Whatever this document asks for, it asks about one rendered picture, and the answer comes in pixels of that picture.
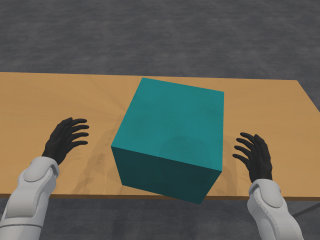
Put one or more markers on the robot right hand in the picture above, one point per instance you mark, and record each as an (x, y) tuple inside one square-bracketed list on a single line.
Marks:
[(259, 159)]

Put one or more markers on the table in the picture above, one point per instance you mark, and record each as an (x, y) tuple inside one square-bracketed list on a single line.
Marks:
[(279, 111)]

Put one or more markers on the robot left hand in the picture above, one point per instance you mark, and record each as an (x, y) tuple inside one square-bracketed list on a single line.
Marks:
[(60, 141)]

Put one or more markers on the carton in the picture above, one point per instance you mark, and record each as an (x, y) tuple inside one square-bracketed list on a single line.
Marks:
[(170, 141)]

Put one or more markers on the right robot forearm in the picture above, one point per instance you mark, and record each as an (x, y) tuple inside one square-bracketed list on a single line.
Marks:
[(270, 211)]

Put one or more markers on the left robot forearm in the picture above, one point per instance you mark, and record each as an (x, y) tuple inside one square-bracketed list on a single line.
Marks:
[(26, 208)]

